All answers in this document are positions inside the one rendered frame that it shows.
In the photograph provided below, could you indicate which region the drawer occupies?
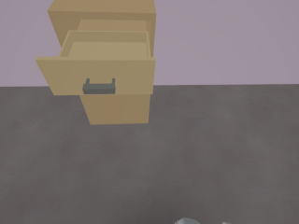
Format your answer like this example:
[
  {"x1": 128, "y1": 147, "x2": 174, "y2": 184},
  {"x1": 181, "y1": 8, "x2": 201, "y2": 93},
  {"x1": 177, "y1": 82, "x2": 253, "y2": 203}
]
[{"x1": 35, "y1": 30, "x2": 156, "y2": 96}]

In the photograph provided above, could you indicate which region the cabinet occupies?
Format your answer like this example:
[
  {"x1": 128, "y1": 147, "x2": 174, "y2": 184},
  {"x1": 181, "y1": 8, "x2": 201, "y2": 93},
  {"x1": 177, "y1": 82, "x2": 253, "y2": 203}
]
[{"x1": 47, "y1": 0, "x2": 157, "y2": 125}]

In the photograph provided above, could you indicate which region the handle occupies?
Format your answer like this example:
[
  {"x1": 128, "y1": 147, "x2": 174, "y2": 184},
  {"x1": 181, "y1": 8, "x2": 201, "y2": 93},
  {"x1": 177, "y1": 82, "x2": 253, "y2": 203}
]
[{"x1": 82, "y1": 78, "x2": 116, "y2": 94}]

